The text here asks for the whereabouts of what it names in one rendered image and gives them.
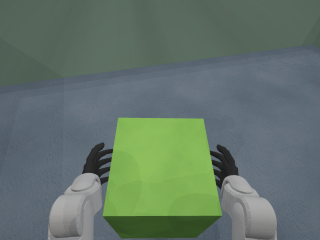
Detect robot right forearm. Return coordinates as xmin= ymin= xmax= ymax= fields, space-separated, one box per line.
xmin=220 ymin=175 xmax=277 ymax=240

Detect robot left forearm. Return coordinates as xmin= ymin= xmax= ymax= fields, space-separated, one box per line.
xmin=47 ymin=173 xmax=103 ymax=240

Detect robot left hand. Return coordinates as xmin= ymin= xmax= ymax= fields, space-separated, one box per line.
xmin=82 ymin=142 xmax=113 ymax=185

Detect carton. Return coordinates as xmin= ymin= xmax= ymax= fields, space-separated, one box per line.
xmin=102 ymin=117 xmax=222 ymax=239

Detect robot right hand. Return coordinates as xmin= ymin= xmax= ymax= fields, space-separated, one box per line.
xmin=210 ymin=144 xmax=239 ymax=190

